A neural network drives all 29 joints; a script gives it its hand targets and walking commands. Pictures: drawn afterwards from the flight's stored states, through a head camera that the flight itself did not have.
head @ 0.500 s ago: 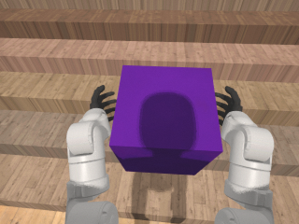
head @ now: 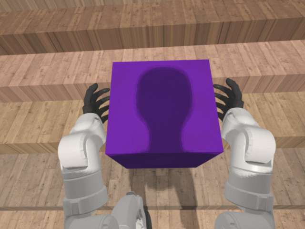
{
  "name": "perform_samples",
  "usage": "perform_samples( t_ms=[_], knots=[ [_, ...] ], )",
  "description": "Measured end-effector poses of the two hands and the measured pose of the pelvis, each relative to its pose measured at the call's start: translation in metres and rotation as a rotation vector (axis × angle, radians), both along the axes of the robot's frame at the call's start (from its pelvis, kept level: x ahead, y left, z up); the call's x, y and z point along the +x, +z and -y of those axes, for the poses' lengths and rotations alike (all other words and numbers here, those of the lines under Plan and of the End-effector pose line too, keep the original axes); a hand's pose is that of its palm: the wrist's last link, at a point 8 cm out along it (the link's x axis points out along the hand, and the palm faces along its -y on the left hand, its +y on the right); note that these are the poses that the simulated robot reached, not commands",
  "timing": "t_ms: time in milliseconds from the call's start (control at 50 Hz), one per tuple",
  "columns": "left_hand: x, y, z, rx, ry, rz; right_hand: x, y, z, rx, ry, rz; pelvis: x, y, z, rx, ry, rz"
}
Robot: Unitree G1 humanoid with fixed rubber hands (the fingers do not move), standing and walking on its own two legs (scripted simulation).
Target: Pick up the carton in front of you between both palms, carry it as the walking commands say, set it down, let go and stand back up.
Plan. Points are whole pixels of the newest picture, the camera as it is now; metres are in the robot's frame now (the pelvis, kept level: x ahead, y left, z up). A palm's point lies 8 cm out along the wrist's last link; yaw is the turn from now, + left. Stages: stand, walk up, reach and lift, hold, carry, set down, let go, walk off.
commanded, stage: carry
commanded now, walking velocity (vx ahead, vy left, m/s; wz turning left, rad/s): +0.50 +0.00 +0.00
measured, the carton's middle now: (160, 123) +0.37 -0.01 +0.05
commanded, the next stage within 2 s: none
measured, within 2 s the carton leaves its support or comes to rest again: neither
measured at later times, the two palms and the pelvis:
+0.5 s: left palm out of the picture +0.66 +0.22 +0.33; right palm out of the picture +0.70 -0.09 +0.34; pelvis +0.32 +0.03 +0.17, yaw +0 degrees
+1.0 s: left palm out of the picture +1.02 +0.24 +0.48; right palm out of the picture +0.96 -0.06 +0.48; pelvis +0.63 +0.15 +0.35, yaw -2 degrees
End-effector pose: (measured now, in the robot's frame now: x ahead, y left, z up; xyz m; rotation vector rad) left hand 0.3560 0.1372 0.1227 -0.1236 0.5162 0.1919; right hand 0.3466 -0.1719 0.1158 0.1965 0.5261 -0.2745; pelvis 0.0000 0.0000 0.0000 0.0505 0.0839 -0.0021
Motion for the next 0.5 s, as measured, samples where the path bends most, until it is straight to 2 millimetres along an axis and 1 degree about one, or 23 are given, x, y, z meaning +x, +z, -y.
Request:
perform_samples(
  t_ms=[40, 100, 160, 220, 280, 300, 340, 400, 460, 500],
  knots=[
    [0.034, 0.007, -0.001, -0.002, -0.027, -0.025, 0.016, 0.013, -0.005, 0.002, -0.015, -0.02, 0.022, 0.017, -0.01, -0.006, -0.001, 0.012],
    [0.067, 0.027, 0.0, -0.057, -0.04, -0.069, 0.035, 0.043, -0.004, -0.027, -0.058, -0.058, 0.056, 0.053, -0.019, -0.008, -0.016, 0.018],
    [0.098, 0.06, 0.001, -0.084, -0.051, -0.08, 0.063, 0.08, -0.004, -0.013, -0.085, -0.062, 0.092, 0.087, -0.029, -0.038, -0.026, 0.011],
    [0.138, 0.103, -0.003, -0.082, -0.069, -0.015, 0.102, 0.125, -0.009, -0.028, -0.082, 0.004, 0.129, 0.11, -0.035, -0.078, -0.03, 0.01],
    [0.181, 0.142, -0.012, -0.07, -0.056, 0.065, 0.148, 0.17, -0.018, -0.09, -0.052, 0.082, 0.169, 0.12, -0.035, -0.105, -0.014, 0.009],
    [0.195, 0.152, -0.017, -0.066, -0.044, 0.078, 0.164, 0.182, -0.021, -0.107, -0.038, 0.094, 0.184, 0.123, -0.035, -0.114, -0.008, 0.01],
    [0.222, 0.167, -0.028, -0.051, -0.014, 0.081, 0.199, 0.198, -0.031, -0.122, -0.009, 0.097, 0.214, 0.128, -0.034, -0.137, -0.004, 0.007],
    [0.26, 0.183, -0.047, -0.059, 0.028, 0.063, 0.253, 0.213, -0.049, -0.109, 0.043, 0.087, 0.259, 0.136, -0.032, -0.16, 0.005, -0.009],
    [0.292, 0.195, -0.069, -0.077, 0.082, 0.015, 0.311, 0.22, -0.071, -0.088, 0.102, 0.04, 0.303, 0.154, -0.027, -0.156, 0.017, -0.02],
    [0.306, 0.207, -0.084, -0.069, 0.121, -0.009, 0.348, 0.223, -0.083, -0.112, 0.113, 0.002, 0.323, 0.17, -0.027, -0.167, 0.011, -0.008]
  ],
)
